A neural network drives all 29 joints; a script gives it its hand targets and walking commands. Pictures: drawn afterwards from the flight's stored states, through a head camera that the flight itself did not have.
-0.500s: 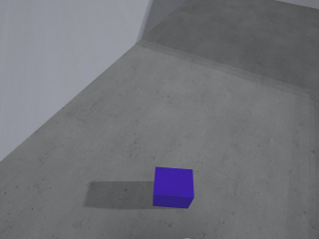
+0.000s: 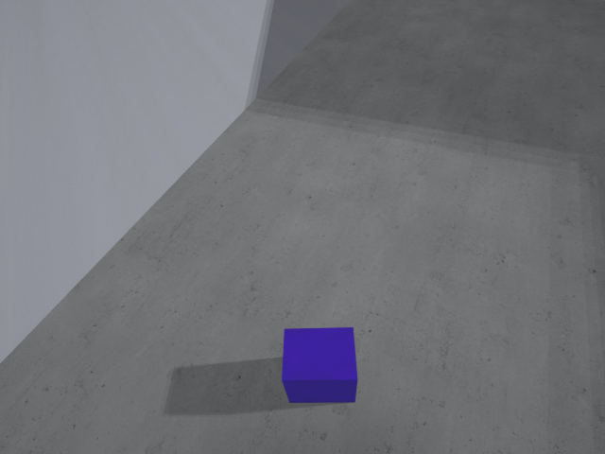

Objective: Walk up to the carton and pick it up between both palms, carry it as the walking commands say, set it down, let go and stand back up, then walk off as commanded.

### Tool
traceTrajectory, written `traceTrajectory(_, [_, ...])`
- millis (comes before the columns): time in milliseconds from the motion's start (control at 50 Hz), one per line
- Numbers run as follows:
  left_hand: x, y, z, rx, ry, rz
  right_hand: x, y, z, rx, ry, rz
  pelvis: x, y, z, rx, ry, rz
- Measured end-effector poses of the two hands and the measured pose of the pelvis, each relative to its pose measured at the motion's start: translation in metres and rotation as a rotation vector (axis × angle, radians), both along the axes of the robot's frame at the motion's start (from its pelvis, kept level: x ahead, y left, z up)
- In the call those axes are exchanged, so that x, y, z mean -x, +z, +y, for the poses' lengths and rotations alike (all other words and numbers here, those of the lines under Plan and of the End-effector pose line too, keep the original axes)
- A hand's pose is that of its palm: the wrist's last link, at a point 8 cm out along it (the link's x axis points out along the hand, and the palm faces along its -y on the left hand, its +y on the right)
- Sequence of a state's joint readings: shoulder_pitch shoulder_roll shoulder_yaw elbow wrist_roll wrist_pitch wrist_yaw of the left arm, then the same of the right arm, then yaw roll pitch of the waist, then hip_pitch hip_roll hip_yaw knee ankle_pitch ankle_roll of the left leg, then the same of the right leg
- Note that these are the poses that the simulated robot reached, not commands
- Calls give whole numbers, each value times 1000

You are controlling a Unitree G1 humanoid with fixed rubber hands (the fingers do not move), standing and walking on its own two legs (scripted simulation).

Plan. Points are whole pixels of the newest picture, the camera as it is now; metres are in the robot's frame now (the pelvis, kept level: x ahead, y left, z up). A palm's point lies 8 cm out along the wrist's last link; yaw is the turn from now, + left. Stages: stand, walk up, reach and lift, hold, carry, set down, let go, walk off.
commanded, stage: walk up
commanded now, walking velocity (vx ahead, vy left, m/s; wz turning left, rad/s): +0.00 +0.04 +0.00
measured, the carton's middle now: (320, 366) +0.48 +0.03 -0.67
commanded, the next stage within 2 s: none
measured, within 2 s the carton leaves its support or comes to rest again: neither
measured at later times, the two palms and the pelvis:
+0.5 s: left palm out of the picture -0.03 +0.32 -0.15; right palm out of the picture +0.07 -0.16 -0.12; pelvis -0.02 +0.07 +0.00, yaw +0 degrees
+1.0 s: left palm out of the picture +0.09 +0.26 -0.13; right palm out of the picture -0.04 -0.28 -0.15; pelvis +0.03 -0.01 -0.01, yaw +0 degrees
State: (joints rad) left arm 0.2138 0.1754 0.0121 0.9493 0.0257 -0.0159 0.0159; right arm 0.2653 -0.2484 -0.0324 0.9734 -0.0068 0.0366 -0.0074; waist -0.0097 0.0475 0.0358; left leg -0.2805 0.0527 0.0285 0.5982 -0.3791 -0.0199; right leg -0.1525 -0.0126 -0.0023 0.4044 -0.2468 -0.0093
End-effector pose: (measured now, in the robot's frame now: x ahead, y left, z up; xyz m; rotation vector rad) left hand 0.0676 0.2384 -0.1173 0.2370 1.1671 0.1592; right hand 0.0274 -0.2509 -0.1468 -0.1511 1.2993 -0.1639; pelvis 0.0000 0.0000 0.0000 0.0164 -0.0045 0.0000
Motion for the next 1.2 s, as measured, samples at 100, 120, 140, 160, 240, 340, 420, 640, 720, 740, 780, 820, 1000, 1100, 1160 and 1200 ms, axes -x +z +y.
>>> traceTrajectory(100, [23,-2,12,-40,69,42,-3,1,-6,27,16,29,4,0,4,-13,1,20])
traceTrajectory(120, [32,-1,19,-55,83,60,-7,3,-8,36,22,24,6,0,6,-16,2,25])
traceTrajectory(140, [41,0,27,-68,96,79,-13,5,-8,45,29,14,7,1,9,-18,3,29])
traceTrajectory(160, [50,1,35,-80,107,99,-19,7,-8,52,37,0,9,1,13,-19,3,33])
traceTrajectory(240, [87,1,68,-104,143,173,-50,18,7,65,90,-72,14,1,30,-21,7,37])
traceTrajectory(340, [116,-23,94,-41,151,252,-74,23,49,91,122,-173,16,-9,59,29,11,17])
traceTrajectory(420, [111,-29,90,30,149,254,-60,30,79,69,127,-150,17,-1,68,43,8,3])
traceTrajectory(640, [70,-31,69,47,70,163,-5,7,89,14,19,-48,18,-5,69,11,-4,-27])
traceTrajectory(720, [60,-25,66,53,53,147,20,4,84,7,-23,4,15,-2,66,14,-5,-21])
traceTrajectory(740, [56,-23,66,52,43,144,29,5,77,21,-39,15,13,-2,64,18,-6,-16])
traceTrajectory(780, [41,-19,67,41,19,123,51,9,61,53,-69,54,10,-1,57,27,-6,-7])
traceTrajectory(820, [22,-14,66,30,5,85,72,14,44,78,-88,109,5,1,47,28,-5,-2])
traceTrajectory(1000, [-22,-11,18,-27,-12,17,71,1,-27,69,-72,220,-30,-12,-9,12,-2,-7])
traceTrajectory(1100, [9,1,-6,-16,71,116,-20,1,-30,10,-2,86,-57,2,-17,-18,-3,-1])
traceTrajectory(1160, [25,6,-12,-17,117,177,-74,1,-24,-16,24,10,-72,5,-16,-29,-5,3])
traceTrajectory(1200, [33,4,-17,-8,134,228,-106,1,-15,-29,32,-34,-81,5,-15,-28,-6,-2])
